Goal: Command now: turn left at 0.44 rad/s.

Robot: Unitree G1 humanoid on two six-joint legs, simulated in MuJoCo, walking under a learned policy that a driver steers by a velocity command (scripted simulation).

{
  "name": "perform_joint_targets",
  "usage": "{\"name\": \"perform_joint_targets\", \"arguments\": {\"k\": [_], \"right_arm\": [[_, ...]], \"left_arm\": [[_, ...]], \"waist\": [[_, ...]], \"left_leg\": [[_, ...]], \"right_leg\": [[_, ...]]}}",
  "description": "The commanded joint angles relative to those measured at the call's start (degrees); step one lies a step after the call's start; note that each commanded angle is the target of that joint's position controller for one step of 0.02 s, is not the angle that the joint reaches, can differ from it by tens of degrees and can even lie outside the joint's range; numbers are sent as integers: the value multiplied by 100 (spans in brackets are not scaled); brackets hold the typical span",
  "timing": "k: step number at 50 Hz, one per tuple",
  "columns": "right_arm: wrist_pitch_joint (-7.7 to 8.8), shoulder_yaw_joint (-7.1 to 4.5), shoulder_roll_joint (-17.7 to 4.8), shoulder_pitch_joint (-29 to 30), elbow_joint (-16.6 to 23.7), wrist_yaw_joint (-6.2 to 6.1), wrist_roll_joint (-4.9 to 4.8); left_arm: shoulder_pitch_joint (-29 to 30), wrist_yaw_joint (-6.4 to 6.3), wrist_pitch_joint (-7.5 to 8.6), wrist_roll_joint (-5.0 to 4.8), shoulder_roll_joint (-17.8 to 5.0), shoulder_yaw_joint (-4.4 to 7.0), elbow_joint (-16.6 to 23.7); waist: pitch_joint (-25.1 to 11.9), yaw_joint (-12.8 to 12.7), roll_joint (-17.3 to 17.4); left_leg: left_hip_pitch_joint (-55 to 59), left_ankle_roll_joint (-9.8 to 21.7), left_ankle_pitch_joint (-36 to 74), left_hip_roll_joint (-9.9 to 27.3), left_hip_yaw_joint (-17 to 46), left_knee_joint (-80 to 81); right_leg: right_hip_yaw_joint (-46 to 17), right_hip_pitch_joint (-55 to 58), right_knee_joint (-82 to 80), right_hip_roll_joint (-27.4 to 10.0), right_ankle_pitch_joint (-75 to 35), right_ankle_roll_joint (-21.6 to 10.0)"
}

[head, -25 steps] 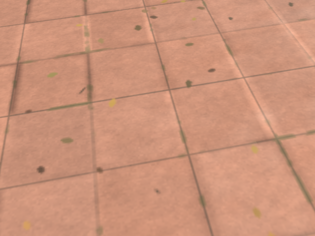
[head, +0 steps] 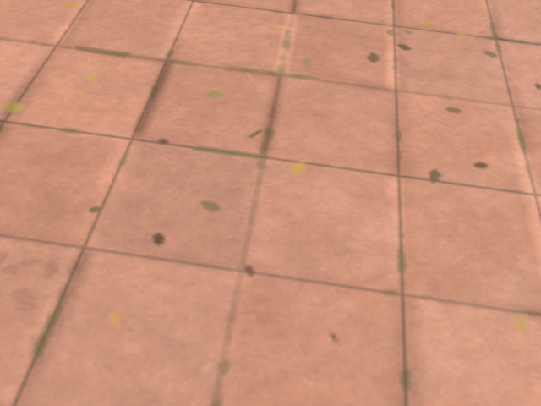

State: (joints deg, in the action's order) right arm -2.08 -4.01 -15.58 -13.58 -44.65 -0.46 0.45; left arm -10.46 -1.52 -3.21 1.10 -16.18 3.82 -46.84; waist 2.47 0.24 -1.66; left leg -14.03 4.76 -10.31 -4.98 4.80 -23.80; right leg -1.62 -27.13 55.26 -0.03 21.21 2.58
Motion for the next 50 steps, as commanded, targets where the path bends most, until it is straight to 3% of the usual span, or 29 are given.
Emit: {"name": "perform_joint_targets", "arguments": {"k": [1, 7, 10, 11, 12, 13, 14, 15, 16, 18, 19, 21, 23, 25, 27, 28, 29, 30, 31, 32, 33, 35, 39, 42, 45, 47, 48, 49, 50], "right_arm": [[47, -202, -839, -320, 242, -30, 42], [13, -151, -851, -6, 219, 2, 107], [-20, -76, -745, 278, 169, -26, 15], [7, -5, -527, 161, 175, -31, 5], [38, 90, -184, -138, 181, -26, -31], [-4, -11, -553, 76, 122, -69, 10], [-32, -38, -638, 73, 44, -68, 24], [-42, -36, -559, 54, -57, -47, 9], [-47, -32, -519, -2, -143, -30, 7], [-51, 21, -388, -62, -286, -5, 49], [-43, 73, -293, -53, -362, -12, 51], [-1, 78, -366, 212, -379, -20, 91], [61, 73, -425, 476, -335, 18, 119], [157, 109, -300, 375, -429, 38, 96], [264, 137, -149, -227, -714, 16, 92], [317, 97, -277, -631, -876, -21, 108], [382, 28, -630, -1242, -1019, -79, 158], [415, -107, -1138, -1582, -1117, -73, 81], [435, -83, -966, -1381, -1173, -65, 130], [486, -23, -748, -1035, -1074, -56, 115], [531, 1, -636, -831, -1023, -53, 124], [630, 48, -513, -824, -1061, -69, 137], [728, 121, -371, -1091, -1225, -35, 111], [763, 158, -378, -1080, -1262, -35, 112], [780, 157, -514, -1253, -1378, -70, 90], [764, 137, -661, -1191, -1386, -103, 89], [718, 111, -751, -1142, -1368, -122, 111], [666, 88, -829, -1094, -1325, -131, 110], [658, 92, -838, -1065, -1243, -115, 104]], "left_arm": [[118, -33, 57, -26, -368, 48, 389], [-56, -67, 102, -102, -338, -7, 391], [-532, -102, 189, -83, -202, -62, 228], [-470, -137, 255, 11, -424, -42, 258], [-193, -143, 308, 82, -791, -27, 408], [-1, -86, 313, 58, -838, -28, 393], [120, -41, 350, 37, -540, -108, 398], [272, -29, 376, -2, -394, -161, 367], [345, -39, 373, 5, -379, -175, 349], [207, -60, 381, -19, -425, -178, 215], [-12, -40, 377, -1, -420, -181, 120], [-464, -1, 303, 18, -734, -40, -103], [-673, 31, 222, 22, -818, 44, -232], [-615, 63, 208, 8, -782, 93, -291], [-248, 89, 227, -48, -703, 121, -262], [-42, 101, 274, -58, -556, 105, -204], [348, 135, 353, -48, -212, 13, -1], [789, 162, 429, -62, -29, -57, 265], [982, 161, 465, 63, -460, 48, 306], [639, 223, 496, 19, -444, 65, 145], [339, 275, 514, -13, -418, 63, -24], [216, 358, 503, 39, -373, 73, -135], [659, 425, 455, 65, -182, 18, 53], [1150, 495, 447, 81, -43, -84, 306], [1392, 520, 438, 90, -13, -134, 506], [958, 477, 443, 93, -135, -81, 426], [399, 456, 460, 92, -256, -21, 271], [-426, 432, 491, 93, -405, 65, 12], [-1247, 368, 515, 147, -677, 197, -254]], "waist": [[-494, 192, 855], [-514, 140, 891], [-475, -193, 691], [-469, -82, 204], [-566, 165, -807], [-329, 18, -986], [-213, 82, -636], [-97, 144, -542], [-91, 188, -593], [-183, 139, -702], [-380, 22, -665], [-234, -251, -806], [140, -355, -796], [283, -243, -621], [225, 144, -428], [161, 350, -202], [43, 639, 609], [333, 839, 1584], [933, 673, 930], [870, 388, 700], [765, 238, 691], [562, 162, 706], [614, 194, 649], [716, 236, 692], [732, 253, 702], [374, -6, 806], [4, -262, 859], [-488, -587, 867], [-912, -944, 633]], "left_leg": [[1088, 942, 1608, 1541, 1562, 509], [490, 815, 1803, 1472, 1721, 354], [1, 402, 1421, 1212, 1680, 61], [-369, 74, 616, 924, 1497, -212], [-857, -206, -818, 201, 737, -904], [-430, -282, -1930, -71, 214, -1448], [-253, -327, -1874, 69, 280, -1907], [-237, -375, -1652, 100, 265, -2039], [-220, -435, -1493, 111, 194, -2068], [-245, -548, -1429, 178, -1, -1676], [-137, -572, -1411, 207, -130, -1346], [-372, -529, -1526, 105, -470, -1147], [-675, -443, -1710, 184, -547, -1046], [-379, -293, -1479, 240, -626, -570], [898, -29, -776, 176, -772, 486], [1818, 119, -789, 371, -438, 648], [2662, 336, -1805, 1290, 762, 1188], [2661, 809, -3116, 2385, 2620, 1991], [2154, 1035, -2755, 2618, 2631, 2011], [2157, 944, -2459, 2370, 2193, 1989], [2165, 769, -1937, 2136, 1688, 2018], [2121, 589, -759, 1855, 856, 1981], [1765, 486, 794, 1705, -109, 1900], [1427, 432, 1563, 1634, -643, 1877], [1567, 366, 2678, 1797, -944, 1680], [1868, 246, 4848, 1847, -1229, 771], [1943, 192, 5652, 1862, -1351, -105], [1710, 128, 5631, 1848, -1418, -1216], [790, 22, 4506, 1688, -1497, -2625]], "right_leg": [[-30, -471, -416, -21, 165, 3], [91, 768, -1512, 149, 337, -238], [140, 1954, -3461, 155, -820, -413], [-549, 2336, -4005, -458, -961, -524], [-1945, 2587, -4413, -1670, -1482, -884], [-2126, 1508, -4239, -2116, -2254, -1521], [-1889, 1359, -4261, -1904, -2335, -1643], [-1516, 1315, -4218, -1606, -2279, -1529], [-1178, 1420, -4127, -1304, -2381, -1362], [-853, 1886, -3835, -1055, -3129, -1252], [-855, 2116, -3873, -1015, -2610, -1237], [-1263, 2366, -4153, -1020, -440, -1330], [-1735, 2337, -4487, -1209, 955, -1472], [-1772, 2116, -4539, -1229, 1137, -1495], [-1373, 1320, -4276, -940, 1084, -1307], [-1109, 512, -3836, -735, 1106, -1134], [-481, -544, -2621, -299, 1015, -896], [417, -1607, -1529, 370, 740, -691], [136, -1840, -844, -44, 568, -705], [-25, -1810, -529, -139, 250, -710], [-82, -1701, -351, -189, 2, -682], [-103, -1576, 34, -151, -420, -625], [43, -1665, -30, -113, -1044, -481], [425, -1235, -901, -161, -1494, -488], [851, -674, -1651, -66, -1456, -784], [1089, -17, -1822, 252, -1155, -1046], [1145, 538, -1855, 451, -923, -1169], [1104, 1497, -2121, 622, -906, -1306], [629, 2795, -2413, 446, -715, -1514]]}}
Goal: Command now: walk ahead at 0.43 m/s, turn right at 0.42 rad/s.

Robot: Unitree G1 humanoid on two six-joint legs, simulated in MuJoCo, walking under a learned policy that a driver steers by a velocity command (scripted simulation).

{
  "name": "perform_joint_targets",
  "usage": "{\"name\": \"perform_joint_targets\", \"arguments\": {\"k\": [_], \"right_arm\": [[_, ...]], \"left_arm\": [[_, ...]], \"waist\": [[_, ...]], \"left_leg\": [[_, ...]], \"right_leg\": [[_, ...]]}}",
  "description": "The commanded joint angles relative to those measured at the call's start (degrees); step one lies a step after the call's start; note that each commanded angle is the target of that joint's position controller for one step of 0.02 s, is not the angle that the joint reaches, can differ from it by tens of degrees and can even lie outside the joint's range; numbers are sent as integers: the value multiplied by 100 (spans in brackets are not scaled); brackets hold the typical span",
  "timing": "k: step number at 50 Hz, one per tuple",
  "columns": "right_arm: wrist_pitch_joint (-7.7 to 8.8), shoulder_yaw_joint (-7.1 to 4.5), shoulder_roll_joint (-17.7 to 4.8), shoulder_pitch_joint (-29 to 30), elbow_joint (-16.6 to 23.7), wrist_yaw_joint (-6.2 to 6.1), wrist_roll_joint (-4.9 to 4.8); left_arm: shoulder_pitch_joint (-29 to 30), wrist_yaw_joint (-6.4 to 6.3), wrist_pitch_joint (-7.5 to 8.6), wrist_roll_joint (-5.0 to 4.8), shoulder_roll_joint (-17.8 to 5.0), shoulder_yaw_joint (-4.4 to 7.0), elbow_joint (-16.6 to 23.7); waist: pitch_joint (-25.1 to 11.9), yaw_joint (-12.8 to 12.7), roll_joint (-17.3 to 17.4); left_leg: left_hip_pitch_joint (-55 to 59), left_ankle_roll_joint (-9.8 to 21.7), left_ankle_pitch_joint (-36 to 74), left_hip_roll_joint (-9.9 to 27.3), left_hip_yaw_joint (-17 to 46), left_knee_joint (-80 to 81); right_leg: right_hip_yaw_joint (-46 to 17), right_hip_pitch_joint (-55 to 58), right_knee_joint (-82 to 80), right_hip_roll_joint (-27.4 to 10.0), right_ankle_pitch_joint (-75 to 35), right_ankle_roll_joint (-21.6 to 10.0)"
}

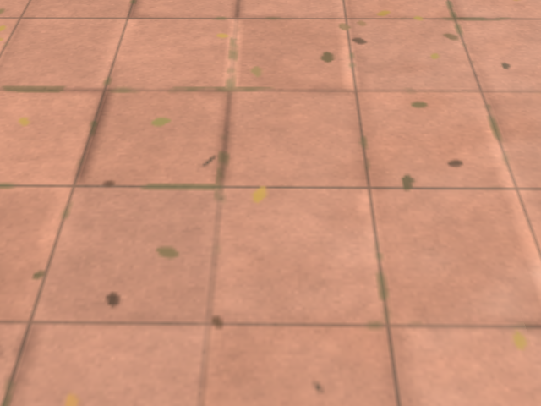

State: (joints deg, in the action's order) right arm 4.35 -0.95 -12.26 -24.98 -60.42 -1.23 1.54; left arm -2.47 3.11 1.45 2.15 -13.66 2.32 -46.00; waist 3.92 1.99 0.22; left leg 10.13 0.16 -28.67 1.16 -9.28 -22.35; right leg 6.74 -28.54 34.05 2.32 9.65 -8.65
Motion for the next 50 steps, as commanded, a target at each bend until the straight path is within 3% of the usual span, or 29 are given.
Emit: {"name": "perform_joint_targets", "arguments": {"k": [1, 2, 3, 4, 5, 7, 11, 16, 20, 24, 25, 26, 27, 28, 29, 31, 32, 33, 35, 38, 50], "right_arm": [[45, -75, -497, -202, 619, 63, -147], [101, -162, -769, -35, 728, 94, -145], [113, -201, -868, 442, 856, 94, -146], [148, -156, -750, 517, 866, 87, -147], [111, -149, -638, 478, 785, 68, -100], [-119, -143, -540, 231, 702, 78, 42], [-332, -167, -441, 341, 722, 108, 25], [-403, -155, -424, 1070, 863, 96, -13], [-435, -128, -402, 1314, 850, 10, -54], [-408, -104, -372, 1171, 701, -111, -74], [-376, -83, -324, 1033, 630, -139, -71], [-315, -72, -367, 767, 530, -173, -43], [-260, -138, -751, 488, 447, -209, -14], [-293, -125, -763, 677, 378, -185, -106], [-325, -28, -386, 870, 418, -123, -108], [-365, -17, -345, 1281, 459, -73, -51], [-381, -15, -326, 1180, 384, -101, -77], [-389, -27, -363, 1080, 283, -128, -106], [-382, -40, -358, 992, 165, -135, -139], [-379, -34, -316, 996, 46, -130, -120], [-431, 33, -153, 840, -412, -138, -110]], "left_arm": [[-2362, -193, 49, 127, -1532, 504, -315], [-2227, -184, 10, -100, -1573, 508, -285], [-1718, -228, 8, -193, -1437, 472, -305], [-1431, -254, 46, -192, -1041, 363, -295], [-1225, -258, 95, -181, -775, 283, -303], [-1033, -265, 171, -192, -531, 174, -337], [-1246, -271, 263, -137, -673, 149, -479], [-1519, -368, 160, -144, -546, 39, -646], [-1693, -455, 107, -90, -473, -29, -817], [-1625, -527, 56, -80, -403, -94, -953], [-1551, -544, 51, -113, -384, -114, -981], [-1496, -548, 74, -155, -382, -132, -982], [-1800, -540, 117, -158, -345, -148, -948], [-2460, -530, 37, -232, -112, -164, -1224], [-2276, -575, -47, -182, -240, -159, -1309], [-1962, -568, -102, -112, -303, -144, -1365], [-1774, -555, -119, -135, -355, -127, -1373], [-1741, -546, -116, -148, -281, -152, -1384], [-1808, -558, -79, -153, -136, -217, -1495], [-1795, -603, -62, -163, -135, -237, -1620], [-1945, -642, -70, -158, 10, -334, -1922]], "waist": [[-1694, -925, -900], [-2236, -844, -784], [-1388, -612, -302], [-779, -441, -14], [-473, -238, 182], [-419, 37, -1], [-541, 103, -166], [-507, -162, -410], [-474, -296, -423], [-337, -259, -442], [-313, -145, -339], [-431, -4, -135], [-785, -187, 279], [-890, -470, 832], [-847, -357, 759], [-383, -350, 459], [-160, -253, 344], [-167, -241, 337], [-268, -226, 122], [-276, -201, -76], [-55, -189, -89]], "left_leg": [[-3698, 202, 2281, 284, -134, -5195], [-4347, 182, -11, -392, 906, -6270], [-4555, 218, 605, 28, 1237, -6179], [-4389, 220, 925, 215, 1122, -5784], [-4078, 212, 951, 371, 1118, -5368], [-3410, 136, 898, 444, 1097, -4766], [-3485, -8, 1383, 306, 905, -3992], [-3767, -83, 2046, 285, 815, -2776], [-3539, -34, 1918, 153, 808, -2046], [-2961, 149, 1376, 9, 831, -1063], [-2579, 214, 1748, 39, 872, -397], [-1789, 277, 3027, 297, 1135, 240], [-891, 432, 5006, 929, 1716, -21], [-855, 1049, 6125, 1362, 2060, -349], [-1172, 1104, 5695, 1431, 2187, -187], [-1708, 677, 4168, 844, 1785, -77], [-1822, 510, 3720, 606, 1598, -7], [-1787, 438, 3517, 515, 1536, 45], [-1603, 436, 3593, 485, 1510, 44], [-1503, 459, 3631, 501, 1508, 43], [-1646, 403, 3160, 418, 1480, 172]], "right_leg": [[-3004, 4560, -696, -1653, 877, -1132], [-5141, 4578, -1672, -2449, -215, -1551], [-3986, 3784, -1660, -2247, -1032, -1322], [-3155, 2933, -1678, -2096, -2162, -1158], [-2488, 2338, -1715, -1782, -2980, -924], [-1663, 1625, -1841, -1403, -3735, -656], [-1115, 1663, -1880, -1156, -4636, -503], [-968, 2171, -1815, -1025, -4361, -87], [-1077, 2513, -1633, -1160, -4433, -88], [-1357, 2618, -1222, -1309, -4443, -183], [-1386, 2551, -1056, -1269, -4268, -100], [-1387, 2240, -910, -1183, -3843, 101], [-1286, 1850, -723, -906, -2521, 282], [-1120, 1697, -835, -494, -380, 470], [-1056, 1921, -1078, -323, 703, 433], [-1223, 2185, -1638, -435, 115, 382], [-1287, 2140, -1655, -533, -324, 346], [-1316, 2184, -1660, -621, -627, 342], [-1295, 2258, -1639, -705, -1065, 381], [-1265, 2275, -1684, -702, -1039, 428], [-1266, 2219, -1740, -777, -897, 423]]}}
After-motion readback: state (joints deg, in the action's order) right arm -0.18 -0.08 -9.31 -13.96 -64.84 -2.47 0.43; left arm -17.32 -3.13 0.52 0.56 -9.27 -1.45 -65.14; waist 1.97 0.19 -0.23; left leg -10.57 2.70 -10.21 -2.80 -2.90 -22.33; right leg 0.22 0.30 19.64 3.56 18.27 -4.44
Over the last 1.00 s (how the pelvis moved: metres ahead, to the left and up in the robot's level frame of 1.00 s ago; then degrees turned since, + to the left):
0.18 -0.04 -0.03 -5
